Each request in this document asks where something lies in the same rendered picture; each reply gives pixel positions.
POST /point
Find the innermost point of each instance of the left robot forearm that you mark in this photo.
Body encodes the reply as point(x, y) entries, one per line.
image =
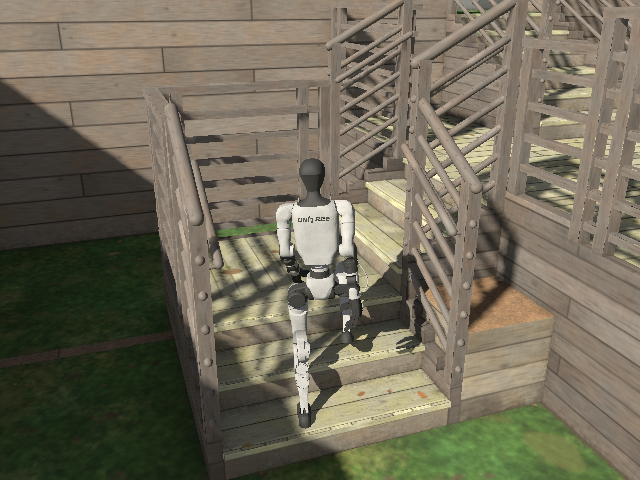
point(291, 264)

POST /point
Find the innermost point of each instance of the robot right hand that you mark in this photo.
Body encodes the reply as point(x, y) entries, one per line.
point(356, 307)

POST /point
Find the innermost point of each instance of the robot left hand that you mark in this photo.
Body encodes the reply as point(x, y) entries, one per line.
point(303, 273)

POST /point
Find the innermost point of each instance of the left robot upper arm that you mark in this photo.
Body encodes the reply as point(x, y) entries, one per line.
point(283, 214)

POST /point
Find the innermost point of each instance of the right robot upper arm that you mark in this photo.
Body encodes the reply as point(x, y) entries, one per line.
point(347, 224)

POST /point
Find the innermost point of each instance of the left robot thigh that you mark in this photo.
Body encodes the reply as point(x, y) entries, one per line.
point(298, 306)

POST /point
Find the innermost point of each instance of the humanoid robot torso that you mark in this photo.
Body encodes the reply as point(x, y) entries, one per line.
point(316, 231)

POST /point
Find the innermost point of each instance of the right robot forearm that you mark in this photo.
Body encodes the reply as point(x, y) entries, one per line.
point(351, 275)

